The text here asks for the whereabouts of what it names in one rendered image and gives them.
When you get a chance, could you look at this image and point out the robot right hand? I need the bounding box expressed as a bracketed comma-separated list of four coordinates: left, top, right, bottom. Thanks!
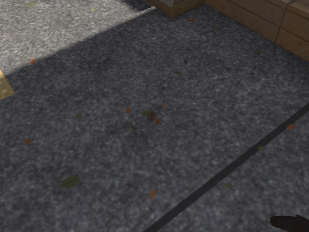
[269, 215, 309, 232]

